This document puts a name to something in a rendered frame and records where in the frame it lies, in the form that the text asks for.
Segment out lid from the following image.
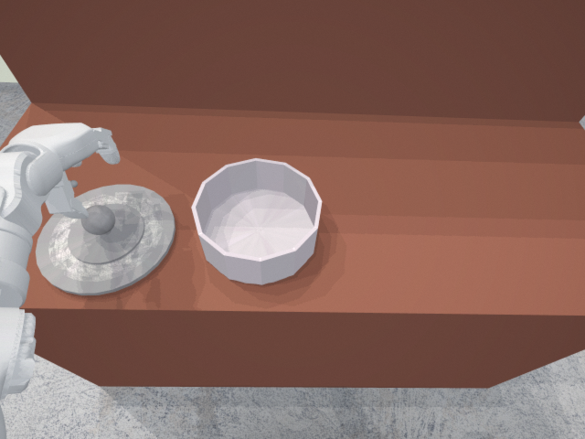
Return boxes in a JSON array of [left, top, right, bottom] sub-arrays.
[[36, 185, 176, 295]]

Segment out left robot hand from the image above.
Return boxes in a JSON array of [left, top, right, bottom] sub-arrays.
[[9, 123, 120, 219]]

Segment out table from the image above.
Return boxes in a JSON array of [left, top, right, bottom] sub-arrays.
[[0, 0, 585, 389]]

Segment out knob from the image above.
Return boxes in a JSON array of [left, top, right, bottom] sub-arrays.
[[81, 205, 115, 235]]

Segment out pot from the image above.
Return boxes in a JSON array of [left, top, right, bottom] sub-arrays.
[[191, 158, 322, 285]]

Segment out robot left forearm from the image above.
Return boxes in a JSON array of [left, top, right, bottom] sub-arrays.
[[0, 141, 63, 308]]

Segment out left robot upper arm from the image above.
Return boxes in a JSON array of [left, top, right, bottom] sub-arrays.
[[0, 307, 36, 439]]

